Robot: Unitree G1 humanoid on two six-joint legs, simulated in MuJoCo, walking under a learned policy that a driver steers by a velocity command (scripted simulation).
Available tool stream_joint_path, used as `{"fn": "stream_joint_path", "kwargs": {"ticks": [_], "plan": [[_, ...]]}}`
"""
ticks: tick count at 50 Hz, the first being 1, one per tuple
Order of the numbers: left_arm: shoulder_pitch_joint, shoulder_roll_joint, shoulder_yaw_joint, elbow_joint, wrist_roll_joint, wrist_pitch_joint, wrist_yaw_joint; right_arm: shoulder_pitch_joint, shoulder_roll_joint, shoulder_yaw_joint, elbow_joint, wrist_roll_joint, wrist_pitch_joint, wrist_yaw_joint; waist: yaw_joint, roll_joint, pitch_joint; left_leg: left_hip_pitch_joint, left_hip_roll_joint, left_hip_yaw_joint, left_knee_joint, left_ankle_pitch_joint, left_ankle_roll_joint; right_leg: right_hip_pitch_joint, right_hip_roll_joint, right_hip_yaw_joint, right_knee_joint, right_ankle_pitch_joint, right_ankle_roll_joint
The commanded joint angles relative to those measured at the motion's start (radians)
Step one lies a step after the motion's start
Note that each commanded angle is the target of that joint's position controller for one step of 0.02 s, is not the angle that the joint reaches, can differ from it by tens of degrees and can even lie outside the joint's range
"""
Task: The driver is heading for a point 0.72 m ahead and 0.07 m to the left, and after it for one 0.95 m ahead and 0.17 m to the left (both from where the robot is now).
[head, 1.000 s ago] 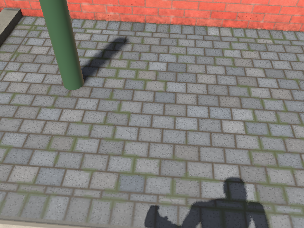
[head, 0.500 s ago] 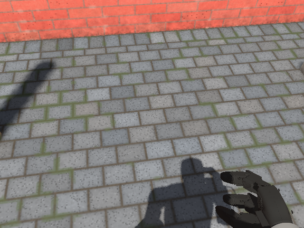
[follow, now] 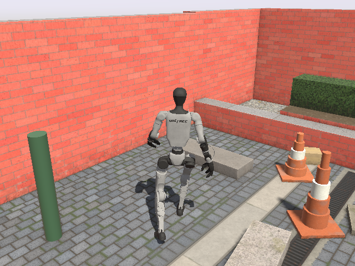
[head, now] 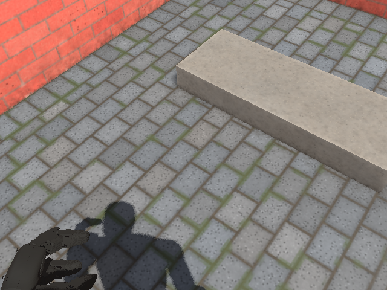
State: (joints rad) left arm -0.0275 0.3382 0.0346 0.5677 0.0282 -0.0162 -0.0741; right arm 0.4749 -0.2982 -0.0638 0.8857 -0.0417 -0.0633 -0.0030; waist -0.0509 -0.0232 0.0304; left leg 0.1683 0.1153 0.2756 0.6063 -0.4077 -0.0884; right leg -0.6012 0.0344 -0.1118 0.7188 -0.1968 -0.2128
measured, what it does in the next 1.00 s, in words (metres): walks ahead, turning left: left foot, then right foot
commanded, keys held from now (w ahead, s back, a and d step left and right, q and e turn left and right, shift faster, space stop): w+e+shift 0.14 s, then w+q+shift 0.76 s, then shift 0.10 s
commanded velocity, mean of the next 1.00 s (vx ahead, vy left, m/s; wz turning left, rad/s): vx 0.98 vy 0.00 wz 0.24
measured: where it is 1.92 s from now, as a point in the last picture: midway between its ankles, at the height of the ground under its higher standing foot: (202, 90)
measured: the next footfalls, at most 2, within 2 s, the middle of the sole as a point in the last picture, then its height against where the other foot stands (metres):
left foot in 0.44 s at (193, 233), level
right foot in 0.88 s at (236, 146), level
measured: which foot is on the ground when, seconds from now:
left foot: down 0.00-0.00, up 0.02-0.42, down 0.44-0.88, up 0.90-1.00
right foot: down 0.00-0.46, up 0.48-0.86, down 0.88-1.00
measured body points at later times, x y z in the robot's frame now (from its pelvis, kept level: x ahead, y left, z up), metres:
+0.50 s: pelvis +0.48 -0.02 +0.01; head +0.51 -0.02 +0.46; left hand +0.55 +0.27 -0.11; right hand +0.60 -0.30 -0.09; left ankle +0.61 +0.03 -0.70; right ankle +0.19 -0.04 -0.60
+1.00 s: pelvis +0.94 -0.06 +0.04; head +0.97 -0.06 +0.49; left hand +1.01 +0.24 -0.05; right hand +1.11 -0.33 -0.08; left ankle +0.80 +0.00 -0.58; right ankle +0.99 -0.19 -0.70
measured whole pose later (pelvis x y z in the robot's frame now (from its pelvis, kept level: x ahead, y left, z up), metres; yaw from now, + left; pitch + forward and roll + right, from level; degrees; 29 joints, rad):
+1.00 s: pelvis +0.94 -0.06 +0.04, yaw +17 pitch +3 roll -1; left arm 0.21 0.28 0.01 0.68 0.06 -0.09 0.02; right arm 0.29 -0.37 -0.08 0.75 -0.03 -0.03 0.01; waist -0.02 0.05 0.01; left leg -0.44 -0.06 -0.04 1.29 -0.38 0.07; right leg -0.32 -0.03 -0.03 0.53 -0.25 0.03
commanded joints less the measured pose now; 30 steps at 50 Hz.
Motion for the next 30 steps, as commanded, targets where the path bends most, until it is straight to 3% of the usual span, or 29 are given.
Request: {"fn": "stream_joint_path", "kwargs": {"ticks": [1,2,3,4,5,6,8,11,14,16,17,18,19,20,21,22,23,24,25,26,27,28,29,30], "plan": [[0.360,0.328,0.113,0.074,0.006,0.025,0.046,-0.061,-0.075,-0.008,-0.246,-0.010,-0.010,0.018,0.108,-0.299,-0.284,-0.944,-0.117,-0.134,1.018,-0.125,0.031,1.035,-0.231,0.704,-0.214,-0.148,-0.212],[0.435,0.316,0.119,0.044,0.002,0.034,0.058,-0.195,-0.149,-0.010,-0.301,-0.007,-0.038,0.018,0.185,-0.124,-0.365,-1.059,-0.098,-0.324,1.037,-0.028,0.046,1.054,-0.264,0.899,-0.388,-0.261,-0.232],[0.421,0.286,0.115,0.071,-0.003,0.027,0.069,-0.258,-0.151,-0.003,-0.312,0.002,-0.055,0.016,0.170,-0.046,-0.236,-1.080,-0.054,-0.346,0.957,0.031,0.057,0.931,-0.271,0.863,-0.454,-0.239,-0.204],[0.392,0.230,0.101,0.088,-0.008,0.012,0.075,-0.253,-0.137,0.007,-0.294,0.000,-0.058,0.010,0.113,0.055,-0.112,-1.023,-0.014,-0.340,0.846,0.076,0.055,0.749,-0.236,0.780,-0.465,-0.149,-0.166],[0.363,0.205,0.091,0.091,-0.013,-0.004,0.082,-0.245,-0.121,0.015,-0.291,-0.014,-0.046,0.006,0.069,0.079,-0.072,-0.942,0.009,-0.346,0.773,0.067,0.046,0.609,-0.189,0.697,-0.464,-0.070,-0.149],[0.330,0.173,0.078,0.087,-0.016,-0.018,0.086,-0.216,-0.120,0.017,-0.281,-0.027,-0.023,0.006,0.028,0.085,-0.042,-0.870,0.025,-0.349,0.719,0.053,0.033,0.494,-0.151,0.631,-0.470,-0.004,-0.147],[0.335,0.121,0.057,0.101,-0.022,-0.042,0.079,-0.204,-0.101,0.021,-0.274,-0.032,0.017,0.010,-0.002,0.090,-0.018,-0.816,0.048,-0.333,0.588,0.013,0.015,0.376,-0.115,0.546,-0.502,0.014,-0.144],[0.381,0.082,0.043,0.140,-0.017,-0.077,0.066,-0.375,-0.035,0.050,-0.329,-0.012,0.016,0.029,0.048,0.055,0.068,-0.804,0.052,-0.267,0.301,0.279,0.033,0.304,-0.063,0.413,-0.591,0.150,-0.097],[0.436,0.090,0.042,0.177,-0.038,-0.105,0.051,-0.457,-0.024,0.057,-0.331,0.017,0.006,0.046,0.108,0.042,0.065,-0.692,0.011,-0.212,0.074,0.601,0.103,0.361,-0.072,0.316,-0.660,0.331,-0.022],[0.460,0.105,0.038,0.209,-0.031,-0.109,0.053,-0.476,-0.042,0.049,-0.312,0.030,0.011,0.050,0.123,0.050,0.049,-0.701,-0.043,-0.175,0.017,0.632,0.146,0.526,-0.082,0.253,-0.700,0.462,0.022],[0.472,0.119,0.037,0.220,-0.024,-0.113,0.058,-0.487,-0.041,0.050,-0.327,0.031,0.004,0.050,0.116,0.001,0.076,-0.712,-0.042,-0.179,-0.039,0.609,0.170,0.578,-0.117,0.223,-0.665,0.603,0.041],[0.483,0.133,0.040,0.235,-0.018,-0.113,0.066,-0.488,-0.063,0.043,-0.324,0.029,0.000,0.048,0.111,-0.007,0.062,-0.696,-0.081,-0.156,-0.055,0.552,0.190,0.657,-0.139,0.199,-0.624,0.813,0.061],[0.489,0.147,0.043,0.246,-0.008,-0.109,0.076,-0.461,-0.083,0.033,-0.311,0.024,-0.001,0.044,0.090,-0.025,0.025,-0.666,-0.128,-0.145,-0.056,0.485,0.205,0.727,-0.153,0.169,-0.557,0.999,0.081],[0.477,0.169,0.048,0.244,0.013,-0.097,0.089,-0.390,-0.112,0.021,-0.287,0.028,0.001,0.041,0.050,-0.050,-0.034,-0.606,-0.179,-0.140,-0.043,0.395,0.217,0.781,-0.173,0.152,-0.451,1.163,0.097],[0.446,0.181,0.052,0.239,0.037,-0.082,0.101,-0.223,-0.145,0.005,-0.239,0.032,0.005,0.037,-0.033,-0.074,-0.114,-0.481,-0.218,-0.143,-0.022,0.331,0.235,0.800,-0.190,0.133,-0.250,1.317,0.109],[0.375,0.192,0.056,0.223,0.049,-0.065,0.109,0.015,-0.166,-0.013,-0.164,0.034,0.010,0.029,-0.159,-0.070,-0.198,-0.280,-0.222,-0.143,-0.049,0.305,0.253,0.726,-0.174,0.081,0.053,1.316,0.126],[0.311,0.155,0.044,0.192,0.044,-0.069,0.111,0.216,-0.228,-0.040,-0.118,0.026,0.021,0.015,-0.254,0.006,-0.264,-0.025,-0.118,-0.300,0.014,0.122,0.313,0.468,-0.105,0.050,0.503,1.001,0.132],[0.412,0.027,0.019,0.150,-0.015,-0.094,0.080,0.151,-0.315,-0.068,-0.102,0.018,0.031,0.018,-0.082,0.456,-0.309,0.254,0.128,-0.970,-0.169,-0.009,0.512,-0.062,0.141,0.095,0.931,-0.130,0.229],[0.376,0.060,-0.003,0.121,0.007,-0.116,0.080,0.009,-0.250,-0.061,-0.156,0.024,0.033,0.033,-0.068,0.242,-0.316,0.235,0.162,-1.191,-0.321,-0.075,0.544,-0.197,0.088,0.231,0.950,-0.174,0.194],[0.284,0.079,-0.008,0.103,0.012,-0.125,0.075,-0.043,-0.209,-0.053,-0.166,0.029,0.028,0.030,-0.055,0.082,-0.213,0.108,0.160,-1.077,-0.334,-0.091,0.517,-0.214,0.011,0.275,0.886,-0.115,0.191],[0.244,0.075,-0.017,0.086,0.023,-0.131,0.069,-0.036,-0.146,-0.038,-0.139,0.030,0.026,0.028,-0.019,-0.056,-0.118,-0.075,0.122,-0.981,-0.364,-0.031,0.469,-0.159,-0.035,0.253,0.749,-0.082,0.177],[0.193,0.058,-0.024,0.056,0.039,-0.119,0.067,-0.038,-0.128,-0.030,-0.122,0.028,0.018,0.020,0.013,-0.083,-0.053,-0.215,0.074,-0.894,-0.375,0.033,0.438,-0.118,-0.066,0.248,0.661,-0.103,0.185],[0.199,0.039,-0.033,0.045,0.055,-0.097,0.064,-0.050,-0.120,-0.021,-0.109,0.028,0.012,0.015,0.057,-0.072,-0.006,-0.327,0.028,-0.827,-0.392,0.082,0.419,-0.077,-0.077,0.232,0.610,-0.125,0.199],[0.212,0.026,-0.041,0.037,0.060,-0.075,0.063,-0.051,-0.133,-0.021,-0.106,0.030,0.003,0.016,0.079,-0.035,0.018,-0.397,-0.002,-0.785,-0.408,0.105,0.420,-0.065,-0.093,0.217,0.549,-0.155,0.210]]}}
